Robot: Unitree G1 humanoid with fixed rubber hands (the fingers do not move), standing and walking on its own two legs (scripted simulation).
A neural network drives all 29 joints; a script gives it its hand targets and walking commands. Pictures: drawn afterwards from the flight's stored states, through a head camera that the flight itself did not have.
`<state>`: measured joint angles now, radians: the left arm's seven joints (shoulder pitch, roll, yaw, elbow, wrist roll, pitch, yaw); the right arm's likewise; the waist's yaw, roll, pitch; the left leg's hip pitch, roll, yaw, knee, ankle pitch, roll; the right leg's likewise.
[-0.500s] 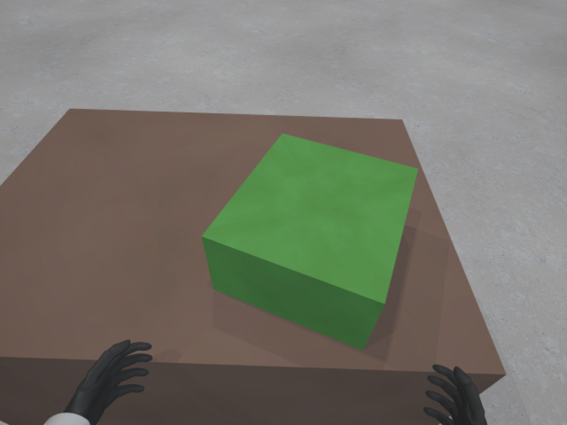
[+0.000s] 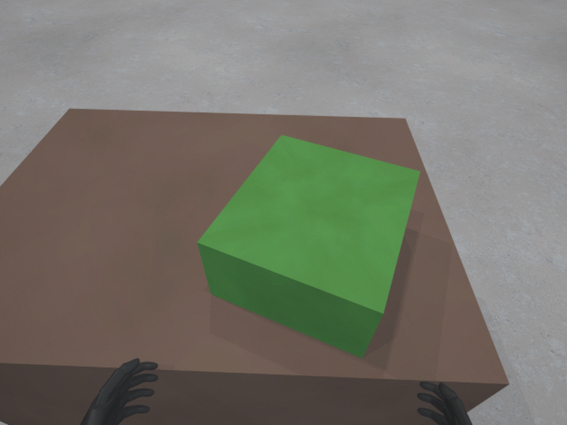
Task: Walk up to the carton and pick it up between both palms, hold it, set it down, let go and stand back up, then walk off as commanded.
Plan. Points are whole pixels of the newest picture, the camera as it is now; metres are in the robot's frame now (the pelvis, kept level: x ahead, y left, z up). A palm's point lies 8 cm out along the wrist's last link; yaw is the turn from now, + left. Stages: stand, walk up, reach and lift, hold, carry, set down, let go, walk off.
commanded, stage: set down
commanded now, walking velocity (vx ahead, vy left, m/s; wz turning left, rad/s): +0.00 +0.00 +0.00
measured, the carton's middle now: (316, 232) +0.47 -0.01 -0.02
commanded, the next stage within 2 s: let go in 0.86 s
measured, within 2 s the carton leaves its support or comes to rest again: neither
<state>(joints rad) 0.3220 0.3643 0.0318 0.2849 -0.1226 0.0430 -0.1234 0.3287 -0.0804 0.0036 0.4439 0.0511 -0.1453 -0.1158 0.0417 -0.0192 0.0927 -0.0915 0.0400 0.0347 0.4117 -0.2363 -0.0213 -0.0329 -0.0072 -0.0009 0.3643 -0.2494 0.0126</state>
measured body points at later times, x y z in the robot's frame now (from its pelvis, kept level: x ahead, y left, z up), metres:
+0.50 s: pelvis -0.02 -0.01 +0.00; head -0.03 -0.01 +0.45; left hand +0.16 +0.26 -0.04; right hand +0.16 -0.22 -0.08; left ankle +0.00 +0.13 -0.74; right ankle -0.03 -0.13 -0.74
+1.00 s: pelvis -0.02 -0.01 +0.00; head -0.03 -0.02 +0.45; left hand +0.16 +0.26 -0.04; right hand +0.17 -0.22 -0.09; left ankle +0.00 +0.13 -0.74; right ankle -0.03 -0.13 -0.74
